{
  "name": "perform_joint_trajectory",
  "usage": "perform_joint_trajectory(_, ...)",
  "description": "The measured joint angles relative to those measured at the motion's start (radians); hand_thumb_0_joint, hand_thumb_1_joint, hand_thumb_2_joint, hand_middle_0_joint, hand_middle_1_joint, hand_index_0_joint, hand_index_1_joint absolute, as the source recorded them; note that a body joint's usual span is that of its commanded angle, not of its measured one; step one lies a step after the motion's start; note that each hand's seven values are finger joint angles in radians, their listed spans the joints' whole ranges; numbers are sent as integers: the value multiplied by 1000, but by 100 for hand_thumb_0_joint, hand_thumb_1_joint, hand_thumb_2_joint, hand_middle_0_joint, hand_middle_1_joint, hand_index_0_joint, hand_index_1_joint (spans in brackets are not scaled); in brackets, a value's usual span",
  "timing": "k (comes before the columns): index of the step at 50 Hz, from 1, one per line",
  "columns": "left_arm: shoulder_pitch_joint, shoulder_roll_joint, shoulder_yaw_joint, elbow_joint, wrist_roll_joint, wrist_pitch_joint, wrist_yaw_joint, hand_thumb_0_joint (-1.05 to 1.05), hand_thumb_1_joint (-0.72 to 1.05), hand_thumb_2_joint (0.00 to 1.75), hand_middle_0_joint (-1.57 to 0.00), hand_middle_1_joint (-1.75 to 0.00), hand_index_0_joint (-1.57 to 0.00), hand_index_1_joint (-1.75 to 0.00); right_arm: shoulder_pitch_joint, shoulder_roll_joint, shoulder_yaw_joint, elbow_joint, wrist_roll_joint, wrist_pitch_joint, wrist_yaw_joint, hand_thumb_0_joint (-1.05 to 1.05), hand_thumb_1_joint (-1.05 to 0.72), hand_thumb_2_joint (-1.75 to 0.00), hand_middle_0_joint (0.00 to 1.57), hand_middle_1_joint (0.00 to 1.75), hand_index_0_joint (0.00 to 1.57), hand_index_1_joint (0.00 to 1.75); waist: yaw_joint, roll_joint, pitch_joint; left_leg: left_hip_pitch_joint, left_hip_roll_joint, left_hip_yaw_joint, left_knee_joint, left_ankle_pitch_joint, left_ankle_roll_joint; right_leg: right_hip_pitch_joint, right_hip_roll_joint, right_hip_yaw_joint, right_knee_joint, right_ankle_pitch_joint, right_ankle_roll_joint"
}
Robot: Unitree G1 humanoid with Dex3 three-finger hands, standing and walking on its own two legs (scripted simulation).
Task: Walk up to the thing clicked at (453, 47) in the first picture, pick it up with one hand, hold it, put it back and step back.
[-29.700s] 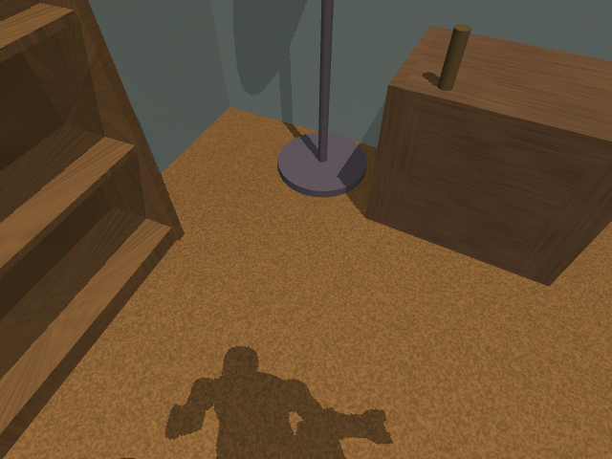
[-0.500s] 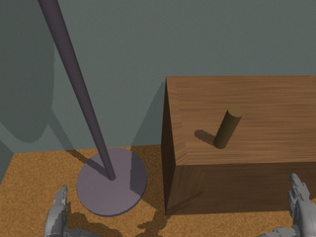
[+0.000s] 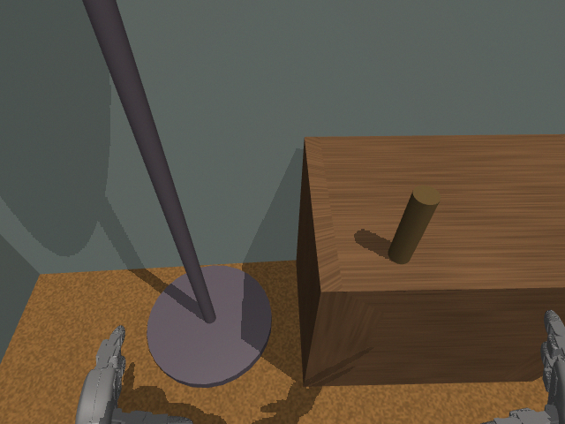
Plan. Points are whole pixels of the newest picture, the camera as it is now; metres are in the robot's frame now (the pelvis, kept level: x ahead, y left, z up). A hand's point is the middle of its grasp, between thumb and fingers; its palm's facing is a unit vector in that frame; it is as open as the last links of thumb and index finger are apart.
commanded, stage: home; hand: right
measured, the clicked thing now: (411, 228) +0.44 -0.22 -0.02
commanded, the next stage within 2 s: none
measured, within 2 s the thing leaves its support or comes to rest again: neither
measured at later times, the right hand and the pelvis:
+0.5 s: hand (426, 391) +0.18 -0.18 -0.07, palm faces +0.08 +0.97 -0.21, open 17.4 cm; pelvis +0.00 -0.01 -0.01, yaw +1 degrees
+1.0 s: hand (428, 387) +0.18 -0.19 -0.07, palm faces +0.10 +0.97 -0.24, open 17.3 cm; pelvis +0.01 -0.01 -0.01, yaw +1 degrees
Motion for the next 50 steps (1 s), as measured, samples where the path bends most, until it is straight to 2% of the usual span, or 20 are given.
perform_joint_trajectory(3,-29,-23,-51,49,5,-3,-4,-1,-16,35,-11,-15,-10,-15,-7,30,51,23,-5,10,0,-1,52,-7,5,6,5,6,0,6,18,-19,-1,-2,11,1,-1,-22,-1,-1,18,-4,-1)
perform_joint_trajectory(7,-75,-64,-101,80,17,5,-22,-1,10,50,-13,-19,-13,-19,-30,87,148,61,-18,19,8,-2,52,-7,5,6,5,6,9,2,38,-55,1,-3,26,4,-5,-62,1,-1,42,-6,-5)
perform_joint_trajectory(9,-80,-69,-99,68,21,6,-24,-1,23,56,-15,-21,-14,-21,-37,106,185,80,-25,33,12,-2,52,-7,6,6,6,6,17,-1,41,-63,3,-5,30,4,-9,-71,3,-3,49,-8,-8)
perform_joint_trajectory(12,-73,-52,-78,48,23,8,-13,0,41,65,-17,-23,-16,-23,-52,115,213,112,-34,50,8,-2,52,-7,6,6,6,6,26,3,39,-65,5,-8,36,-1,-12,-72,5,-6,56,-14,-12)
perform_joint_trajectory(17,-55,-15,-65,34,20,17,6,0,66,78,-18,-26,-18,-26,-81,92,225,145,-39,65,-11,-2,53,-6,6,6,6,6,31,24,23,-70,0,-10,49,-12,-11,-76,1,-8,71,-28,-11)
perform_joint_trajectory(24,-59,-44,-94,33,23,34,-15,1,84,87,-19,-29,-19,-29,-86,79,247,127,-38,68,-18,-1,53,-6,6,5,6,6,36,11,5,-74,-6,-6,53,-18,-11,-85,-6,-4,86,-40,-10)
perform_joint_trajectory(31,-50,-29,-72,-5,15,54,-16,1,89,90,-20,-30,-20,-30,-65,74,241,130,-36,85,-21,-1,52,-6,6,6,6,6,32,-9,6,-82,0,-14,59,-25,-16,-89,1,-12,86,-45,-16)
perform_joint_trajectory(40,-33,-30,-86,-34,15,58,-7,1,90,90,-20,-30,-20,-30,-76,83,249,99,-38,100,-24,-1,51,-7,6,6,6,6,29,16,4,-101,0,-11,75,-38,-13,-105,1,-9,95,-53,-12)
perform_joint_trajectory(50,-31,-25,-79,-42,16,76,-6,1,90,90,-20,-30,-20,-30,-58,74,239,82,-36,118,-29,-1,51,-7,6,6,6,6,33,2,-15,-108,-1,-13,90,-51,-14,-113,-1,-10,112,-68,-12)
